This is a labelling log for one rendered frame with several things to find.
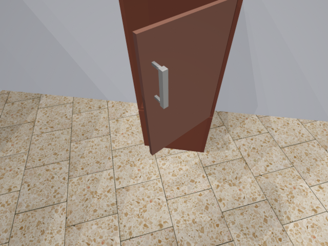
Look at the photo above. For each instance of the handle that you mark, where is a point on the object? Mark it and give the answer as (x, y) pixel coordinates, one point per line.
(163, 85)

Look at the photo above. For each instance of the cupboard door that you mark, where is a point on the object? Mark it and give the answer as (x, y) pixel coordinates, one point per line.
(192, 46)

